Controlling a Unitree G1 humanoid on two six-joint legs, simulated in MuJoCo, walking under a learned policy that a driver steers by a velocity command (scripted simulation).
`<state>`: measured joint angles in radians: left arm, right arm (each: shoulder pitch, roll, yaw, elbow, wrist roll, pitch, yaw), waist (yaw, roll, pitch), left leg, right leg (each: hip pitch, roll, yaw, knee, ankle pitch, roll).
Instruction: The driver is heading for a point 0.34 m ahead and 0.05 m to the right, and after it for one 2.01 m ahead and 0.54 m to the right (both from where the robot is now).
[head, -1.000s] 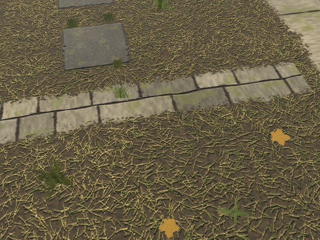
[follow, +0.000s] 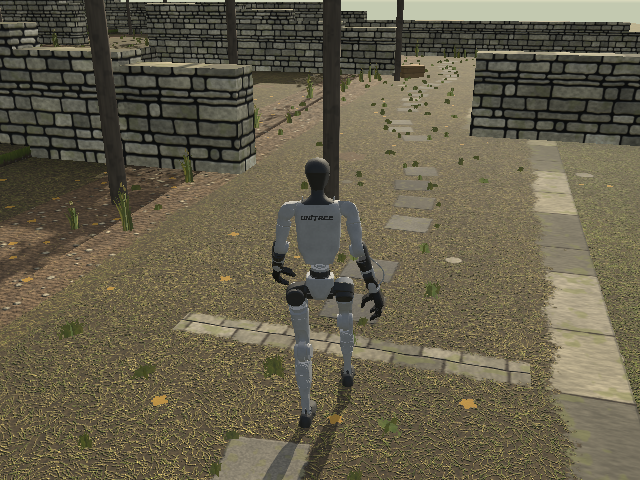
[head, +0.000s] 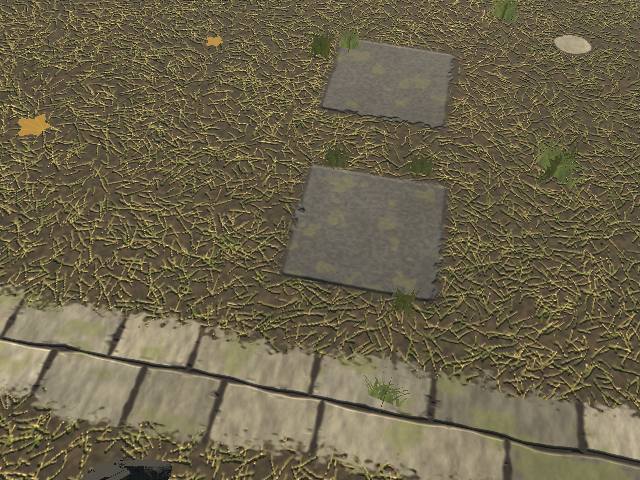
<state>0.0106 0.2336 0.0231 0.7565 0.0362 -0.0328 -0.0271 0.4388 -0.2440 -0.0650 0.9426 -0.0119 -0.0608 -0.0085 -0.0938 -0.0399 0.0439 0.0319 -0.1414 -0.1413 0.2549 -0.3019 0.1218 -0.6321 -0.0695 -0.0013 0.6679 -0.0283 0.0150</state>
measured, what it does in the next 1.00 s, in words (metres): walks ahead, turning right: right foot, then left foot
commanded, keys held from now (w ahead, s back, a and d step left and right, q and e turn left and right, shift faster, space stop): w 0.14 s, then w+e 0.86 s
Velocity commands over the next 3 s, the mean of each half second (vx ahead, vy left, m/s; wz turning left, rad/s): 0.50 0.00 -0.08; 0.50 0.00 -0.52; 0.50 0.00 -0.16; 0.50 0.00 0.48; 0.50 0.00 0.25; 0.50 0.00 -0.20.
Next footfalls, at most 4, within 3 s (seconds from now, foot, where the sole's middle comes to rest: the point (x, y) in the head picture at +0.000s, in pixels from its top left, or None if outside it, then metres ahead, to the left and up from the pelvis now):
0.10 right None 0.23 -0.12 -0.78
0.60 left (263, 470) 0.48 0.07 -0.78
1.12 right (396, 378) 0.65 -0.23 -0.78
1.70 left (372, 259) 0.98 -0.22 -0.78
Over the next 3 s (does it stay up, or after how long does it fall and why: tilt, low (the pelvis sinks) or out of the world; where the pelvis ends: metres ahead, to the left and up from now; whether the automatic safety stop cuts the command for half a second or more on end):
stays up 1.50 -0.32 0.01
